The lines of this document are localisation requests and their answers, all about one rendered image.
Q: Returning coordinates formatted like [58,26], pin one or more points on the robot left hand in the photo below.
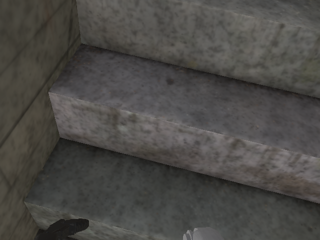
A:
[63,228]

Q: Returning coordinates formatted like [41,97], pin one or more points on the robot right thigh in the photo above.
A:
[202,233]

